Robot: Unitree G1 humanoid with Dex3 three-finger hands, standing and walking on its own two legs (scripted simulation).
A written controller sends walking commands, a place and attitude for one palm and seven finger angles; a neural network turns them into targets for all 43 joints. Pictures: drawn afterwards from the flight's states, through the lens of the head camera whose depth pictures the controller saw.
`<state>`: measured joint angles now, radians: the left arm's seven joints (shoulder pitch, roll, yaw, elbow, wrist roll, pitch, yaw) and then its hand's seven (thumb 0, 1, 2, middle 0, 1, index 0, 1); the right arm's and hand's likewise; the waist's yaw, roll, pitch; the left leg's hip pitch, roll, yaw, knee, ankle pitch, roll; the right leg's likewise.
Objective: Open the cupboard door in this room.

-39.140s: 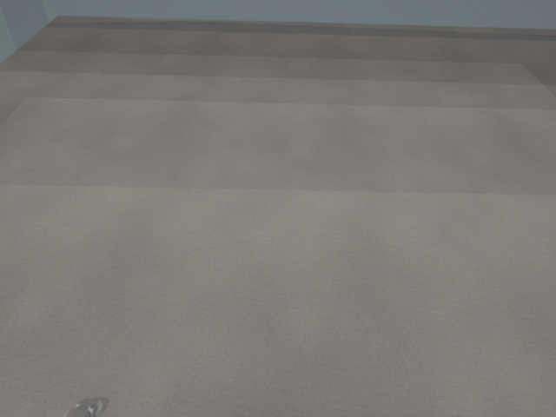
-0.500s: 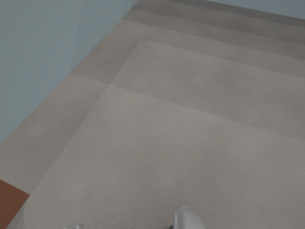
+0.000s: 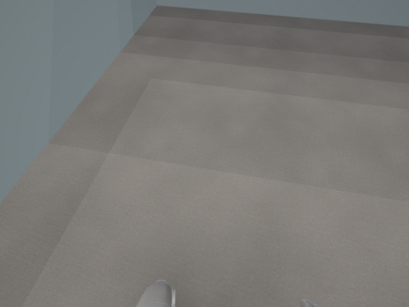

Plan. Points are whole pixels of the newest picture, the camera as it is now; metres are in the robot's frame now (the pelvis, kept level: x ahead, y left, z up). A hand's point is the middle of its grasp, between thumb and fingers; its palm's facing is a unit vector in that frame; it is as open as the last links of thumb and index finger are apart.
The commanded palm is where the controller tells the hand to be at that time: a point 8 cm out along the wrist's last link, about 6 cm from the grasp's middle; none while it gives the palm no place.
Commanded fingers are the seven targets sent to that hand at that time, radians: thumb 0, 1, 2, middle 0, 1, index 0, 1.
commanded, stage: walk to a spot facing it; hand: left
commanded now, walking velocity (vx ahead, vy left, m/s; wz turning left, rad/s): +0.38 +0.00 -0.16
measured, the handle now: out of the picture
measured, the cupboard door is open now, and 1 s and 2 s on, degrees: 43 43 43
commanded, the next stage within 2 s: turn to face it in 0.52 s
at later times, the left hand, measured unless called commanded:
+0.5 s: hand (153, 212) +0.37 +0.17 -0.16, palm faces -0.14 -0.96 -0.24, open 7.3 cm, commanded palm none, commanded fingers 0.00 0.90 0.90 -0.20 -0.30 -0.20 -0.30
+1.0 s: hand (178, 194) +0.46 +0.12 -0.21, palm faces +0.05 -0.99 -0.15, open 7.3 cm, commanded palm none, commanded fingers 0.00 0.90 0.90 -0.20 -0.30 -0.20 -0.30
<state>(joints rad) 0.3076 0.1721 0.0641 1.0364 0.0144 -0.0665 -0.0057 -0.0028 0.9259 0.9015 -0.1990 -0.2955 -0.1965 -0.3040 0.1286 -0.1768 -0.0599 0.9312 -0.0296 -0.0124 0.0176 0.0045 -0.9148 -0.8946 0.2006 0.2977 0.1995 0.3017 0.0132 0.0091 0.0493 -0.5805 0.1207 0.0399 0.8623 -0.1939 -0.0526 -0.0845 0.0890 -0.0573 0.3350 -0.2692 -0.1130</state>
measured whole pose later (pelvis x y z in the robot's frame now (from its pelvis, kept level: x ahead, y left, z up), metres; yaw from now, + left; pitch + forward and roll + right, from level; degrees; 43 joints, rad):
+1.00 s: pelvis +0.43 -0.05 -0.03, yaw +0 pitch -1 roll -1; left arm 0.26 0.18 0.05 1.04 0.01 0.01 0.02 0.00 0.92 0.90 -0.20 -0.30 -0.20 -0.30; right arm 0.19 -0.19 -0.05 0.98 -0.03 0.00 0.01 0.01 -0.94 -0.89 0.20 0.30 0.20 0.30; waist -0.02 -0.04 0.08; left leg -0.45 0.03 0.12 0.70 -0.24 0.09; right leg -0.28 -0.06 -0.15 1.00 -0.58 0.03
